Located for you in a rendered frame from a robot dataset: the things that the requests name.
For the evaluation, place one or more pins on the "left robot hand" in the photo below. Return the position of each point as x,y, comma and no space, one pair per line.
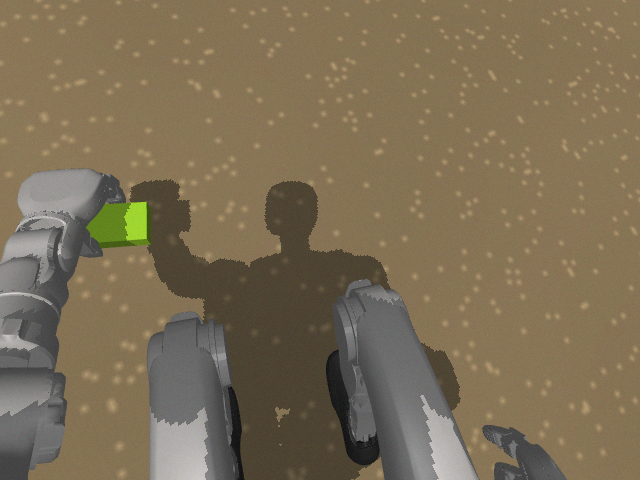
79,194

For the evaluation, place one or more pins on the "right robot foot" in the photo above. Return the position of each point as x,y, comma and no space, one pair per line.
362,453

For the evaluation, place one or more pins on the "left robot foot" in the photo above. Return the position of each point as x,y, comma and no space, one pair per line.
236,435

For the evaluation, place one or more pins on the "left robot arm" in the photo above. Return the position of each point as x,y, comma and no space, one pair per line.
38,261

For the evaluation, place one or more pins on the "small box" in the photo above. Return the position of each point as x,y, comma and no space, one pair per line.
122,224

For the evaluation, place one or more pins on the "right robot hand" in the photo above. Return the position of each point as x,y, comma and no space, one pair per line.
534,462

